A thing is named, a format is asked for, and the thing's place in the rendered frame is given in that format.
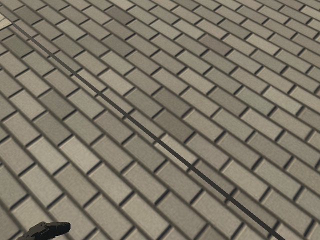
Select robot left hand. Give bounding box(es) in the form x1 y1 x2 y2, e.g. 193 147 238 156
16 221 71 240

